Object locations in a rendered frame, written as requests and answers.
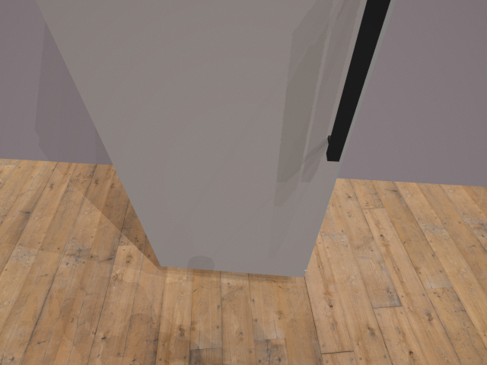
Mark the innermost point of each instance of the handle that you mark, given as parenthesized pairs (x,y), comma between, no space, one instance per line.
(371,24)

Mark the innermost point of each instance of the fridge door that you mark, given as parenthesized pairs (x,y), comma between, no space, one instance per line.
(216,116)

